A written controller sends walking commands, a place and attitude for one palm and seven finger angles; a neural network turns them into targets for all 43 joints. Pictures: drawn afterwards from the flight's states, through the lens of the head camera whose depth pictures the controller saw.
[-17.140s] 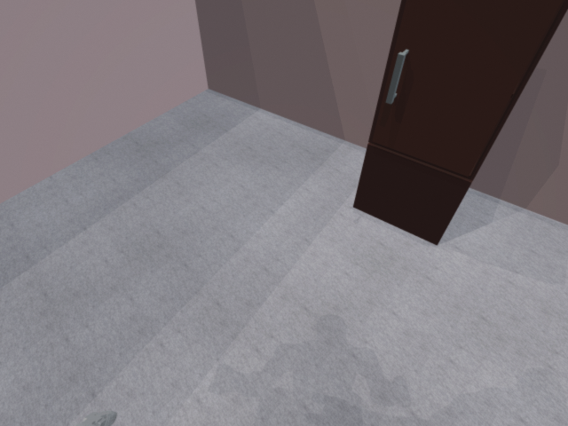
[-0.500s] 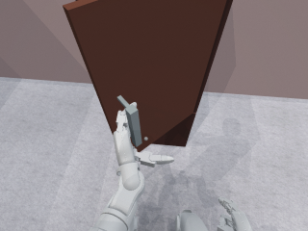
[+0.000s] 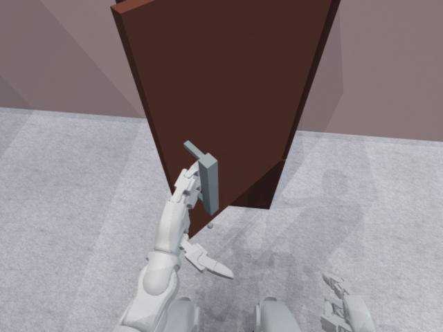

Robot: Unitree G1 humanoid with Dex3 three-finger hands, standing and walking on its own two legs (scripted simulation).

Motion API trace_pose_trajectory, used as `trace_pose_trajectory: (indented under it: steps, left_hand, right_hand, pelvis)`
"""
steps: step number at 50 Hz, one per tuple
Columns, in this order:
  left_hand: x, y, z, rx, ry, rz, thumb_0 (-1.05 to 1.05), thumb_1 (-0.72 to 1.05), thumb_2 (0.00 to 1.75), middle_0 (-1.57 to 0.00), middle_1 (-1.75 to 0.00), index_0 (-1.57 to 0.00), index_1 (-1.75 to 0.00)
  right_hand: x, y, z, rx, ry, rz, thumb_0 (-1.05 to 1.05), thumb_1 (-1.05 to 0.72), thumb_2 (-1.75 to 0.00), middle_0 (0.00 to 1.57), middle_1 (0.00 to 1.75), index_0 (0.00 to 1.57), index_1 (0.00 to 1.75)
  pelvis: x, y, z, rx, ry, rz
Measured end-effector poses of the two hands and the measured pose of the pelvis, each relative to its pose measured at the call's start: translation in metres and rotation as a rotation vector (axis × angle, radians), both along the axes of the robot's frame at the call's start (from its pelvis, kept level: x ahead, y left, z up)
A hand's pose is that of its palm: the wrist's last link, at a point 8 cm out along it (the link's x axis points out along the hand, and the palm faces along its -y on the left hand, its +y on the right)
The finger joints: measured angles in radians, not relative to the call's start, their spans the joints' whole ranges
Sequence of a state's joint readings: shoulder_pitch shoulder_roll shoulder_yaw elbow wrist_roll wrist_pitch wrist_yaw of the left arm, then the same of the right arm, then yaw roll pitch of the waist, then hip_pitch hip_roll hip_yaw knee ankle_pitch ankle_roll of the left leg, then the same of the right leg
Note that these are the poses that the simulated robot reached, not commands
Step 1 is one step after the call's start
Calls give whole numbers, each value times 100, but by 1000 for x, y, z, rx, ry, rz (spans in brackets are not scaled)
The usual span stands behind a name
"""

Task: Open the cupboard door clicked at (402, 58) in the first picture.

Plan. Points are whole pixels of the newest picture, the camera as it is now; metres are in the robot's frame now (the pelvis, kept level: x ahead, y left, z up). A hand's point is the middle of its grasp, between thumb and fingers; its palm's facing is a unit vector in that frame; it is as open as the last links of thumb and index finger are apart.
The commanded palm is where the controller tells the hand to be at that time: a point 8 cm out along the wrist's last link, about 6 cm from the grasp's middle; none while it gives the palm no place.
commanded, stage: slide the hand sideways off the handle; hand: left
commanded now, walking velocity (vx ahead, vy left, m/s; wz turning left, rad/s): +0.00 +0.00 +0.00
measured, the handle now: (202, 180) +0.37 +0.05 +0.05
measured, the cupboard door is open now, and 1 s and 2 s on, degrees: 49 49 49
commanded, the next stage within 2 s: draw the hand back to the body in 0.70 s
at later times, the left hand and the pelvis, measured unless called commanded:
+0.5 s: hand (174, 251) +0.25 +0.09 +0.04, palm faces -0.10 -0.99 -0.03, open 16.3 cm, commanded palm +0.22 +0.15 +0.04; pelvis +0.02 -0.01 +0.00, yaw +1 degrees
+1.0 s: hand (143, 254) +0.23 +0.12 +0.09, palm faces -0.12 -0.99 -0.08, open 16.3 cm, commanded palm +0.21 +0.19 +0.09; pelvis +0.01 +0.00 +0.00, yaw +0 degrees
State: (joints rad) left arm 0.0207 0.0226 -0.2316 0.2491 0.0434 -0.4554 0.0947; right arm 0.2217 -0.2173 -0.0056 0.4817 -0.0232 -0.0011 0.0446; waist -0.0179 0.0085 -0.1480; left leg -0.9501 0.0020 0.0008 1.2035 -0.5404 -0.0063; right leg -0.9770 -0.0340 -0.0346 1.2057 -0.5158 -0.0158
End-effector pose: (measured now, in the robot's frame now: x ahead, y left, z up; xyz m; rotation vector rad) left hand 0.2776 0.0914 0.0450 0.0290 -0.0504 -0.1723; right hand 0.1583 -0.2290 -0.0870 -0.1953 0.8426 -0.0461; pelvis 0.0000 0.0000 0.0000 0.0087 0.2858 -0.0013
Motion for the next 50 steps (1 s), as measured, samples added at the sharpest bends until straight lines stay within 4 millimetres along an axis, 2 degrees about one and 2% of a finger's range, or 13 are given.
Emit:
trace_pose_trajectory:
  steps: [4, 12, 23, 30, 40, 44, 50]
  left_hand:
    - [-5, 11, -7, 25, 52, 3, -1, -50, 30, -16, -31, -15, -30]
    - [-19, 24, 8, -23, 52, 41, -1, -50, 30, -16, -31, -17, -31]
    - [-43, 45, -2, 13, 92, 57, -1, -49, 30, -15, -31, -15, -30]
    - [-56, 63, 8, 11, 60, 81, -1, -50, 30, -15, -31, -15, -30]
    - [-63, 72, -2, 7, 97, 42, -1, -50, 30, -15, -31, -15, -30]
    - [-60, 75, 7, 2, 59, 48, -1, -50, 30, -15, -31, -15, -30]
    - [-64, 87, 45, 49, 29, 57, -1, -49, 30, -15, -31, -15, -30]
  right_hand:
    - [8, 4, -3, 14, -4, -1, 1, -91, -90, 20, 30, 20, 30]
    - [21, 8, 3, 31, -38, 2, 1, -91, -90, 20, 30, 20, 30]
    - [36, -5, 8, -5, -84, 4, 1, -91, -90, 20, 30, 20, 30]
    - [38, -9, 8, -19, -110, -2, 1, -91, -90, 20, 30, 20, 30]
    - [31, -6, 4, -34, -126, -16, 1, -91, -90, 20, 30, 20, 30]
    - [27, -2, 4, -34, -128, -21, 1, -91, -90, 20, 30, 20, 30]
    - [21, 7, 18, -2, -129, -48, 1, -91, -90, 20, 30, 20, 30]
  pelvis:
    - [1, -1, -1, -2, 0, 1]
    - [10, -4, 4, -1, 2, 4]
    - [15, -11, -2, -5, 10, 11]
    - [15, -11, -5, -12, 14, 16]
    - [11, -7, -12, -21, 19, 14]
    - [9, -4, -13, -26, 17, 13]
    - [12, 0, 2, -28, -25, 13]
